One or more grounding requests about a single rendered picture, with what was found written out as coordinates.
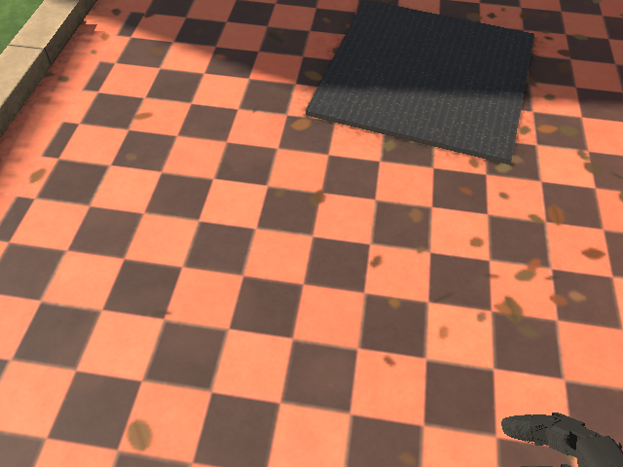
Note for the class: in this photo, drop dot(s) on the right robot hand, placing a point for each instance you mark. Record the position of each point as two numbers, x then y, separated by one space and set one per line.
566 435

